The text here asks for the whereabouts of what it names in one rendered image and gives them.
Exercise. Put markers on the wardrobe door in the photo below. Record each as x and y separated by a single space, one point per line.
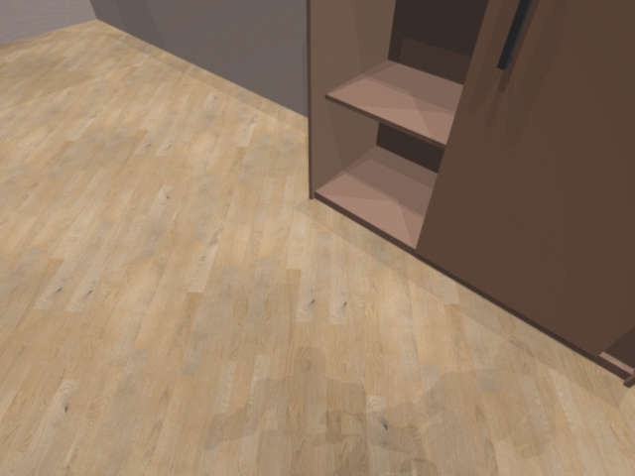
534 201
624 348

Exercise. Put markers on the handle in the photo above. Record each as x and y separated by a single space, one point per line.
514 33

